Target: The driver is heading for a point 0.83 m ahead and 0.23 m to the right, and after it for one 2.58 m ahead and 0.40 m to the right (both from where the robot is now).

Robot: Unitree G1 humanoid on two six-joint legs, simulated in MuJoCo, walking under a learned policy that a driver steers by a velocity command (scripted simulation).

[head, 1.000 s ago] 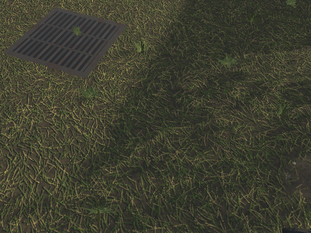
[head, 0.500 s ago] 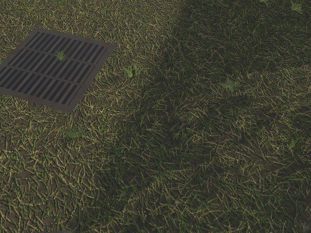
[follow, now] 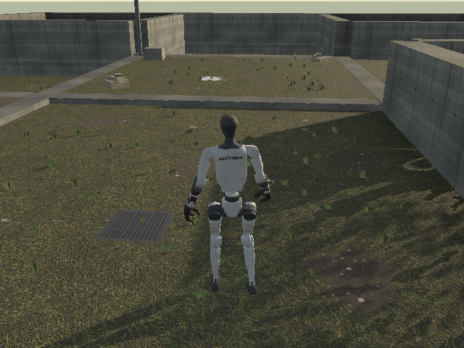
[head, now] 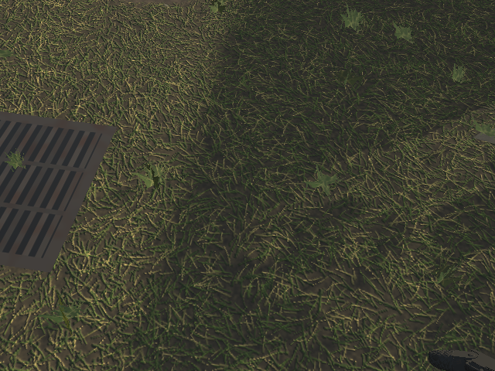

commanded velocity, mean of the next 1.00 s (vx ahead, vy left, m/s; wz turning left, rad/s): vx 0.06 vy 0.00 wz -0.48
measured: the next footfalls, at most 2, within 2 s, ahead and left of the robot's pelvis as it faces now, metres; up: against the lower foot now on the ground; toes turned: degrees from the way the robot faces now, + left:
right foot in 0.32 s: +0.11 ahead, -0.14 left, +0.00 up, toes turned -15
left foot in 0.76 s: +0.18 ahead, +0.07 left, +0.00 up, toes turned -30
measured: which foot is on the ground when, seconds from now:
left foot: down 0.00-0.34, up 0.36-0.74, down 0.76-1.00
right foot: up 0.00-0.30, down 0.32-0.76, up 0.78-1.00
